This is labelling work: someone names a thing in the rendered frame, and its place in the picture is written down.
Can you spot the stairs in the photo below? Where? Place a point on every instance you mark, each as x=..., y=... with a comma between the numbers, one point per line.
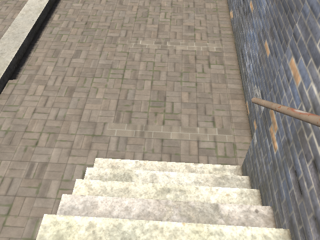
x=123, y=199

